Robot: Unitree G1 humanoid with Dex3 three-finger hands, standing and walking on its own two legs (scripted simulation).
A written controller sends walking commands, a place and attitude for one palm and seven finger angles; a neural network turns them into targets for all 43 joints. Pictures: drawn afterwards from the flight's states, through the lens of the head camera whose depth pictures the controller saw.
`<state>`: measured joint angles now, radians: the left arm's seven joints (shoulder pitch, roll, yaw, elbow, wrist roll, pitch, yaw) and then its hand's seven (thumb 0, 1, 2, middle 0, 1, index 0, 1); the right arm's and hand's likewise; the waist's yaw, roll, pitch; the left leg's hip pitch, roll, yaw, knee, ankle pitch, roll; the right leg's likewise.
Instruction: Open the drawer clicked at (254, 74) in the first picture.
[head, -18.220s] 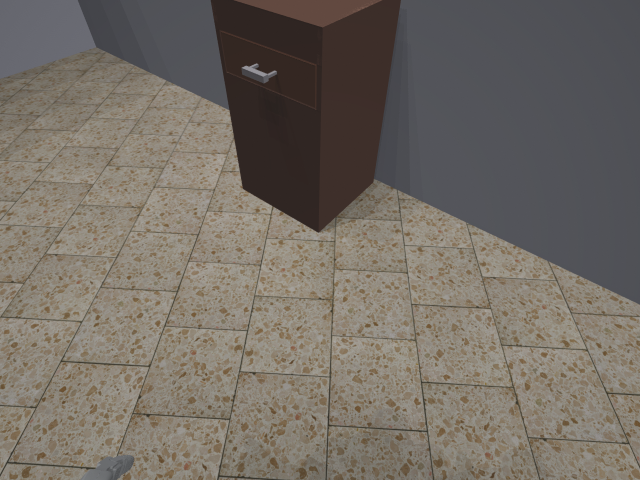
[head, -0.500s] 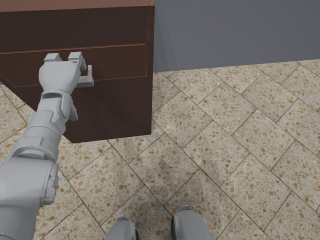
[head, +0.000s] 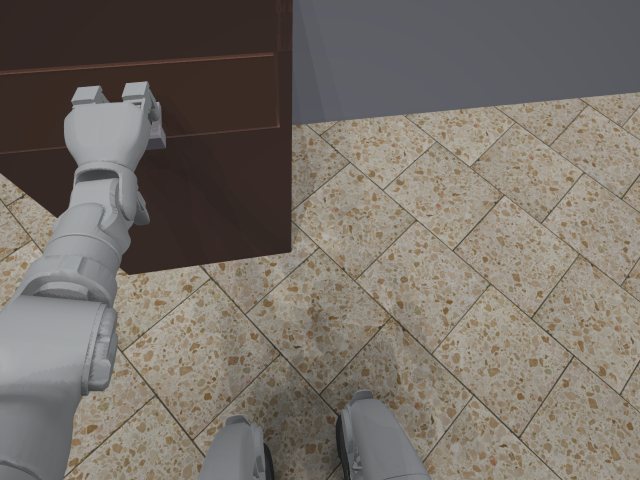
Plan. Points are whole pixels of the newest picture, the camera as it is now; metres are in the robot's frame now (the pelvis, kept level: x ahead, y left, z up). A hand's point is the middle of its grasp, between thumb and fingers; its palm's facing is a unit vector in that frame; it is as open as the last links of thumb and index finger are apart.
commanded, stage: lower the fingers behind the handle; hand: left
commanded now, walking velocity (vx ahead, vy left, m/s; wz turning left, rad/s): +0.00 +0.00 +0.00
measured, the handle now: (124, 126) +0.59 +0.21 -0.02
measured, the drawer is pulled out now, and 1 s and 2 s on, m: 0.00 0.00 0.00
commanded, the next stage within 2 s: lift the fingers back up to retry in 0.74 s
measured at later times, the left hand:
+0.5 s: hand (131, 160) +0.53 +0.19 -0.01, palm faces +0.00 +0.00 -1.00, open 14.0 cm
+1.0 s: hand (130, 154) +0.54 +0.19 +0.00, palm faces -0.04 +0.02 -1.00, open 13.7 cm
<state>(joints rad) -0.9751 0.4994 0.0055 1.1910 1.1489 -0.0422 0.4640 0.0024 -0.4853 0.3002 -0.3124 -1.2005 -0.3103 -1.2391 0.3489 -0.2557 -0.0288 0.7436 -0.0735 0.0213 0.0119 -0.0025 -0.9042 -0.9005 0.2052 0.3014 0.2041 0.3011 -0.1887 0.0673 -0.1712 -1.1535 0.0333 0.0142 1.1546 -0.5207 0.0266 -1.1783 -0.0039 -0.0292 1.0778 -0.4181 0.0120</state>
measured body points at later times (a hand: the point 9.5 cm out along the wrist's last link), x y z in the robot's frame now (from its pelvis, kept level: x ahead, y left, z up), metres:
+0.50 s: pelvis -0.03 +0.00 -0.03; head +0.14 +0.00 +0.39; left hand +0.53 +0.19 +0.04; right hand -0.04 -0.28 -0.14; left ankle +0.00 +0.10 -0.64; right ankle +0.04 -0.13 -0.64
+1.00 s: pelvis -0.04 -0.01 -0.03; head +0.14 +0.00 +0.38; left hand +0.53 +0.19 +0.05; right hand -0.06 -0.27 -0.15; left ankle +0.00 +0.10 -0.64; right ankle +0.04 -0.13 -0.64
